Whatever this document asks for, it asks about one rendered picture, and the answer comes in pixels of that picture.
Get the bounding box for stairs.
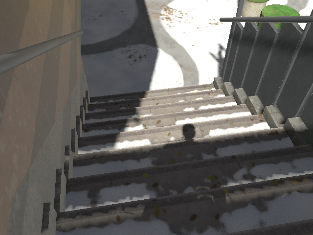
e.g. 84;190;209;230
55;83;313;235

